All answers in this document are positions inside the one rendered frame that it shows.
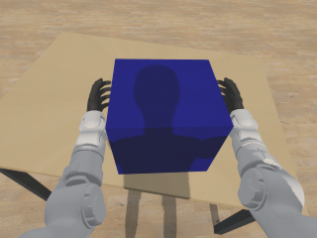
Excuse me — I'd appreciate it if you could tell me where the table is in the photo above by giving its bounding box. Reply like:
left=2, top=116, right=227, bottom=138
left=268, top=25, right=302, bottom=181
left=0, top=32, right=309, bottom=235

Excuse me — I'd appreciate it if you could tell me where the carton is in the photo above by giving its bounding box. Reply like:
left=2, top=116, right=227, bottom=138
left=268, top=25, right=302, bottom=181
left=105, top=59, right=234, bottom=175

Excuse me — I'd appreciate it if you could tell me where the robot right forearm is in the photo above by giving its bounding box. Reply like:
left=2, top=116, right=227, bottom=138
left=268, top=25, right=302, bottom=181
left=229, top=109, right=305, bottom=210

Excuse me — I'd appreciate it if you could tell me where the robot left hand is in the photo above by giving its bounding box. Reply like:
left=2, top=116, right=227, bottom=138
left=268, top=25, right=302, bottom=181
left=86, top=78, right=112, bottom=112

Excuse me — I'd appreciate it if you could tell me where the left robot upper arm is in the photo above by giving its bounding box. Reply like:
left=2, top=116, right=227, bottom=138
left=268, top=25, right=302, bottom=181
left=18, top=182, right=107, bottom=238

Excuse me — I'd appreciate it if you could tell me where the right robot upper arm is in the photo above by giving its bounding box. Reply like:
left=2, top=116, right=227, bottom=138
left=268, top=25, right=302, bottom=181
left=237, top=167, right=317, bottom=238

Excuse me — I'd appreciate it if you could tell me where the robot left forearm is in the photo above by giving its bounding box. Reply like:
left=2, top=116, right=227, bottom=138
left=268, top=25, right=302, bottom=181
left=44, top=110, right=108, bottom=224

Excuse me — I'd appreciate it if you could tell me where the robot right hand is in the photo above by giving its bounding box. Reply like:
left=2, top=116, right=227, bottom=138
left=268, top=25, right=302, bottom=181
left=217, top=77, right=245, bottom=115

